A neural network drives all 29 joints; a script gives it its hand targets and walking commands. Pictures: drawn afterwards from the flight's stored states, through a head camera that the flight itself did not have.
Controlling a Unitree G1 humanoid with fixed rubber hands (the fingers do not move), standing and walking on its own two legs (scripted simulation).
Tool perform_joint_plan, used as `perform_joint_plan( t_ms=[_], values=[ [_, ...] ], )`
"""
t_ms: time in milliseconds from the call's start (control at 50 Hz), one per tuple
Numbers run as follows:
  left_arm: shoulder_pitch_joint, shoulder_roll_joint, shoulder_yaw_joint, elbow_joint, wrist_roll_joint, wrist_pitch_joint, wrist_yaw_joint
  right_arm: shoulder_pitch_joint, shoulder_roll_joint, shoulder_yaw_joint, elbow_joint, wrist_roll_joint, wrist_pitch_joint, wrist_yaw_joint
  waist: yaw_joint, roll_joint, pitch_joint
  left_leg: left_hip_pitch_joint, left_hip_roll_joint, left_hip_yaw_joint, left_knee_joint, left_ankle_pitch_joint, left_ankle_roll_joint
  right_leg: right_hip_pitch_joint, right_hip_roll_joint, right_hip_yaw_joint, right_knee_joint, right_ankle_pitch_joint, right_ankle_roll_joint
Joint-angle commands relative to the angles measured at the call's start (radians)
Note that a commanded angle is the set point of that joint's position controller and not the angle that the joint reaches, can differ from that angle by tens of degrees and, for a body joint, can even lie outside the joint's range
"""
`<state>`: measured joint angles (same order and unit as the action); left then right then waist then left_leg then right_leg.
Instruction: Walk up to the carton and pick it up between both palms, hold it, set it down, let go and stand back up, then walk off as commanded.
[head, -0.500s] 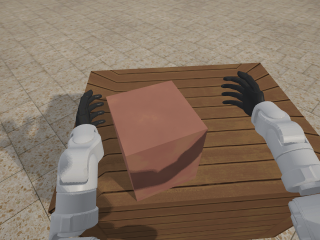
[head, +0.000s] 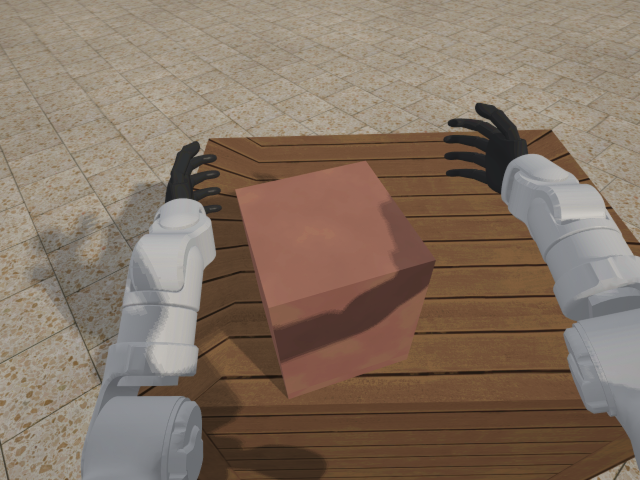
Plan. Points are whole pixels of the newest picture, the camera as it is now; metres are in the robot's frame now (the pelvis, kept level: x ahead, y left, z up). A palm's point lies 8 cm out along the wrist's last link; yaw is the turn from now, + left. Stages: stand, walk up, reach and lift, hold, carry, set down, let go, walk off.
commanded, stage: reach and lift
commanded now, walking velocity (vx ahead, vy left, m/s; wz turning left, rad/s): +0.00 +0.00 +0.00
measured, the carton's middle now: (327, 280) +0.41 +0.06 +0.00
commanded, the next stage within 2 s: none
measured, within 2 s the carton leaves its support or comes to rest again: neither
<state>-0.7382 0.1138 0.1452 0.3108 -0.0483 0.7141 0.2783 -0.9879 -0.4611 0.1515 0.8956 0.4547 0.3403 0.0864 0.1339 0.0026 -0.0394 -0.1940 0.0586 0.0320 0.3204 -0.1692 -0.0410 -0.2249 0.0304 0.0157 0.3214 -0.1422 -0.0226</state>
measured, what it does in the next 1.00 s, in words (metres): stands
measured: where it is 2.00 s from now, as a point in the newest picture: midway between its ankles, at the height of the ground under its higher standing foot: outside the picture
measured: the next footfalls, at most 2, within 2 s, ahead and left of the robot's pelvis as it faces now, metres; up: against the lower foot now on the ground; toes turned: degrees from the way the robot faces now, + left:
none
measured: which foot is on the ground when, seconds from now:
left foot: down 0.00-1.00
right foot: down 0.00-1.00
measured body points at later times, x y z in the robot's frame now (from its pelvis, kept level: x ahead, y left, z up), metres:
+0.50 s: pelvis +0.00 +0.00 +0.00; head +0.02 +0.00 +0.45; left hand +0.38 +0.22 +0.09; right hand +0.47 -0.15 +0.12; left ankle -0.01 +0.14 -0.75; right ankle +0.01 -0.10 -0.75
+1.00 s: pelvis +0.00 +0.00 -0.01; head +0.06 -0.01 +0.44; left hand +0.39 +0.22 +0.06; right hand +0.49 -0.12 +0.08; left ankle -0.01 +0.14 -0.75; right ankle +0.01 -0.10 -0.75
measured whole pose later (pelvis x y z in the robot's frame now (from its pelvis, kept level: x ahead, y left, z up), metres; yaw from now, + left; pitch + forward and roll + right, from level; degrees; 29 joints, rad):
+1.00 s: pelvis +0.00 +0.00 -0.01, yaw +1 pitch +13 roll -1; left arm -0.68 0.00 0.16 0.85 -0.04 -0.04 0.24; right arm -0.95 -0.34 0.15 1.24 0.40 -0.11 0.09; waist 0.17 0.02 -0.13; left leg -0.45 0.06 0.01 0.42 -0.19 -0.04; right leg -0.45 0.03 -0.01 0.37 -0.15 -0.02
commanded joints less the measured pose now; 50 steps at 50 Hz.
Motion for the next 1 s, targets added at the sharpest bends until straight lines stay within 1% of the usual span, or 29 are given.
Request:
perform_joint_plan(
  t_ms=[0, 20, 40, 80, 100, 120, 160, 180, 220, 240, 280, 300, 320, 400, 420, 440, 460, 480, 500, 540, 600, 620, 660, 680, 740, 760, 880, 920, 980],
  values=[
    [-0.375, 0.064, 0.061, -0.064, -0.035, -0.074, -0.006, -0.429, -0.16, 0.029, -0.027, 0.039, -0.051, 0.01, 0.113, 0.046, -0.402, 0.003, -0.054, 0.03, 0.03, 0.355, -0.04, 0.203, 0.066, -0.017, -0.005, 0.189, -0.037],
    [-0.36, 0.052, 0.053, -0.07, -0.038, -0.087, -0.011, -0.401, -0.152, 0.015, -0.018, 0.022, -0.056, 0.01, 0.101, 0.055, -0.396, 0.006, -0.058, 0.033, 0.037, 0.374, -0.041, 0.193, 0.068, -0.018, -0.003, 0.208, -0.037],
    [-0.314, 0.051, 0.069, -0.111, -0.041, -0.101, -0.014, -0.386, -0.139, 0.046, -0.069, 0.041, -0.069, 0.009, 0.125, 0.033, -0.445, 0.029, -0.055, 0.035, 0.047, 0.435, -0.038, 0.225, 0.073, -0.015, 0.003, 0.256, -0.032],
    [-0.35, 0.05, 0.066, -0.05, -0.041, -0.141, -0.022, -0.411, -0.128, 0.017, -0.063, 0.022, -0.089, 0.014, 0.117, 0.04, -0.425, 0.001, -0.057, 0.034, 0.05, 0.389, -0.038, 0.184, 0.066, -0.019, 0.001, 0.207, -0.032],
    [-0.291, 0.027, 0.063, -0.05, -0.038, -0.15, -0.029, -0.375, -0.124, 0.027, -0.068, 0.02, -0.101, 0.014, 0.123, 0.017, -0.446, 0.019, -0.058, 0.034, 0.056, 0.437, -0.038, 0.205, 0.072, -0.019, 0.009, 0.253, -0.032],
    [-0.327, 0.046, 0.07, 0.043, -0.029, -0.168, -0.033, -0.379, -0.121, 0.008, 0.023, -0.001, -0.097, 0.02, 0.121, 0.03, -0.378, -0.018, -0.057, 0.036, 0.039, 0.343, -0.034, 0.168, 0.062, -0.018, -0.007, 0.156, -0.032],
    [-0.274, 0.02, 0.093, 0.066, 0.001, -0.193, -0.043, -0.329, -0.097, 0.016, 0.056, -0.018, -0.118, 0.027, 0.132, 0.022, -0.392, -0.017, -0.055, 0.045, 0.04, 0.371, -0.032, 0.191, 0.066, -0.015, -0.004, 0.19, -0.029],
    [-0.261, 0.006, 0.081, 0.118, 0.002, -0.213, -0.049, -0.31, -0.089, 0.01, 0.098, -0.029, -0.123, 0.032, 0.119, 0.016, -0.328, -0.046, -0.058, 0.036, 0.026, 0.299, -0.028, 0.163, 0.06, -0.015, -0.01, 0.127, -0.028],
    [-0.239, 0.003, 0.101, 0.121, 0.029, -0.271, -0.054, -0.282, -0.052, 0.023, 0.109, -0.033, -0.16, 0.036, 0.139, 0.016, -0.355, -0.042, -0.057, 0.046, 0.031, 0.328, -0.029, 0.183, 0.059, -0.01, -0.012, 0.138, -0.028],
    [-0.246, 0.013, 0.11, 0.059, 0.026, -0.295, -0.05, -0.308, -0.056, 0.028, 0.046, -0.027, -0.182, 0.036, 0.153, 0.018, -0.41, -0.045, -0.056, 0.051, 0.043, 0.372, -0.032, 0.216, 0.06, -0.007, 0.003, 0.192, -0.03],
    [-0.282, 0.0, 0.077, 0.107, 0.011, -0.351, -0.052, -0.311, -0.043, 0.011, 0.085, -0.042, -0.21, 0.046, 0.138, 0.041, -0.425, -0.055, -0.055, 0.047, 0.047, 0.356, -0.039, 0.169, 0.058, -0.012, 0.009, 0.155, -0.032],
    [-0.271, 0.002, 0.089, 0.12, 0.021, -0.38, -0.057, -0.314, -0.028, 0.028, 0.08, -0.038, -0.23, 0.047, 0.15, 0.017, -0.42, -0.068, -0.056, 0.052, 0.053, 0.368, -0.031, 0.182, 0.056, -0.004, 0.012, 0.177, -0.027],
    [-0.252, 0.0, 0.087, 0.144, 0.028, -0.409, -0.059, -0.302, -0.019, 0.032, 0.087, -0.045, -0.249, 0.05, 0.162, 0.004, -0.409, -0.074, -0.056, 0.052, 0.053, 0.362, -0.028, 0.171, 0.055, -0.005, 0.009, 0.159, -0.023],
    [-0.237, -0.032, 0.063, 0.29, 0.04, -0.498, -0.065, -0.262, 0.007, 0.034, 0.243, -0.073, -0.282, 0.069, 0.151, 0.0, -0.303, -0.14, -0.045, 0.047, 0.023, 0.214, -0.018, 0.094, 0.05, -0.008, -0.005, -0.001, -0.034],
    [-0.266, -0.025, 0.064, 0.284, 0.035, -0.529, -0.063, -0.286, 0.025, 0.03, 0.195, -0.079, -0.3, 0.065, 0.155, 0.0, -0.35, -0.155, -0.045, 0.049, 0.028, 0.191, -0.011, 0.096, 0.041, -0.004, 0.002, -0.009, -0.035],
    [-0.253, 0.002, 0.08, 0.339, 0.029, -0.561, -0.065, -0.277, 0.029, 0.043, 0.199, -0.085, -0.313, 0.064, 0.167, -0.041, -0.351, -0.186, -0.045, 0.051, 0.035, 0.172, -0.002, 0.09, 0.042, -0.003, 0.011, -0.03, -0.03],
    [-0.265, -0.023, 0.053, 0.32, 0.014, -0.598, -0.062, -0.301, 0.046, 0.034, 0.166, -0.095, -0.338, 0.06, 0.155, -0.034, -0.412, -0.198, -0.048, 0.049, 0.051, 0.201, -0.004, 0.088, 0.038, -0.002, 0.025, 0.015, -0.031],
    [-0.272, -0.011, 0.07, 0.338, 0.018, -0.623, -0.061, -0.305, 0.039, 0.036, 0.184, -0.087, -0.354, 0.061, 0.171, -0.041, -0.441, -0.199, -0.047, 0.057, 0.062, 0.239, -0.006, 0.09, 0.044, -0.003, 0.037, 0.037, -0.026],
    [-0.27, -0.021, 0.049, 0.367, 0.008, -0.653, -0.069, -0.284, 0.064, 0.026, 0.207, -0.108, -0.365, 0.052, 0.143, -0.034, -0.436, -0.211, -0.05, 0.058, 0.067, 0.21, -0.005, 0.065, 0.033, 0.001, 0.033, 0.019, -0.029],
    [-0.294, -0.026, 0.048, 0.376, 0.014, -0.704, -0.065, -0.299, 0.067, 0.01, 0.215, -0.121, -0.395, 0.05, 0.148, 0.003, -0.519, -0.221, -0.049, 0.063, 0.086, 0.228, -0.011, 0.044, 0.032, -0.003, 0.055, 0.023, -0.032],
    [-0.282, -0.004, 0.07, 0.432, 0.01, -0.763, -0.065, -0.309, 0.067, 0.019, 0.22, -0.136, -0.425, 0.032, 0.161, -0.043, -0.57, -0.255, -0.048, 0.063, 0.095, 0.216, -0.007, 0.051, 0.034, -0.001, 0.072, 0.02, -0.023],
    [-0.312, -0.012, 0.059, 0.405, 0.009, -0.784, -0.062, -0.346, 0.069, 0.011, 0.191, -0.134, -0.444, 0.027, 0.159, -0.018, -0.615, -0.233, -0.048, 0.066, 0.106, 0.261, -0.019, 0.041, 0.04, -0.008, 0.072, 0.045, -0.026],
    [-0.304, -0.036, 0.038, 0.37, -0.003, -0.804, -0.047, -0.369, 0.033, -0.031, 0.189, -0.15, -0.474, 0.016, 0.15, 0.016, -0.702, -0.192, -0.041, 0.054, 0.124, 0.322, -0.038, 0.02, 0.054, -0.023, 0.079, 0.088, -0.041],
    [-0.296, -0.05, 0.041, 0.383, -0.01, -0.814, -0.045, -0.377, 0.026, -0.023, 0.196, -0.14, -0.484, 0.013, 0.164, 0.019, -0.731, -0.182, -0.041, 0.057, 0.142, 0.357, -0.045, -0.005, 0.059, -0.027, 0.082, 0.08, -0.043],
    [-0.274, -0.075, 0.024, 0.37, 0.003, -0.805, -0.04, -0.364, 0.017, -0.03, 0.23, -0.153, -0.485, 0.004, 0.135, 0.017, -0.719, -0.138, -0.037, 0.052, 0.146, 0.391, -0.053, -0.012, 0.065, -0.031, 0.058, 0.106, -0.05],
    [-0.275, -0.103, 0.001, 0.384, 0.008, -0.798, -0.039, -0.37, 0.015, -0.019, 0.244, -0.148, -0.487, 0.005, 0.143, 0.048, -0.698, -0.099, -0.036, 0.05, 0.145, 0.416, -0.063, -0.052, 0.071, -0.042, 0.049, 0.082, -0.053],
    [-0.225, -0.177, 0.005, 0.359, 0.042, -0.78, -0.051, -0.335, 0.081, -0.013, 0.281, -0.136, -0.487, -0.002, 0.12, 0.015, -0.634, -0.06, -0.032, 0.035, 0.159, 0.51, -0.067, -0.027, 0.079, -0.044, 0.031, 0.146, -0.048],
    [-0.219, -0.19, 0.008, 0.32, 0.049, -0.798, -0.057, -0.333, 0.115, -0.007, 0.228, -0.136, -0.503, -0.005, 0.128, 0.009, -0.661, -0.068, -0.035, 0.042, 0.158, 0.534, -0.062, 0.008, 0.071, -0.043, 0.037, 0.193, -0.041],
    [-0.241, -0.187, 0.044, 0.371, 0.078, -0.797, -0.062, -0.356, 0.148, -0.011, 0.241, -0.149, -0.499, -0.011, 0.138, -0.012, -0.642, -0.104, -0.041, 0.049, 0.147, 0.498, -0.047, 0.025, 0.065, -0.035, 0.036, 0.176, -0.029]
  ],
)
